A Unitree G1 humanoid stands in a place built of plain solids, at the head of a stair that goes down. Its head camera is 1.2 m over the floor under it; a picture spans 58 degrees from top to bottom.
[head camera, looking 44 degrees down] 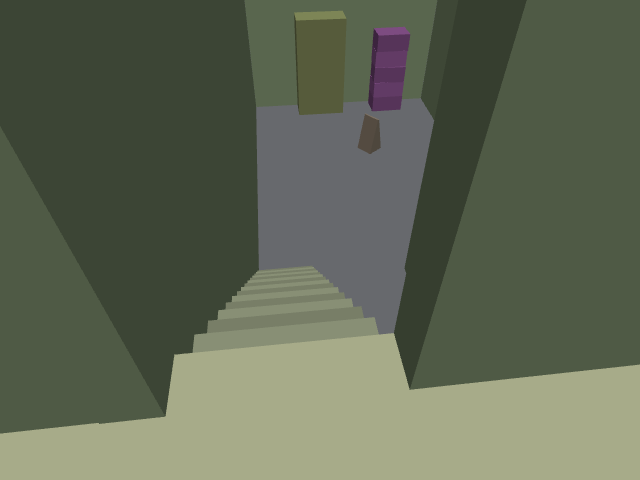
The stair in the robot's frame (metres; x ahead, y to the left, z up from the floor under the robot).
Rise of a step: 0.21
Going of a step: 0.21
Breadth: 0.70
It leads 7 degrees to the left of straight ahead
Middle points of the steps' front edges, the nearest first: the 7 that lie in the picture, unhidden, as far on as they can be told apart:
0.77 0.11 0.00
0.98 0.13 -0.21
1.19 0.16 -0.41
1.40 0.18 -0.62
1.61 0.20 -0.83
1.82 0.23 -1.03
2.03 0.25 -1.24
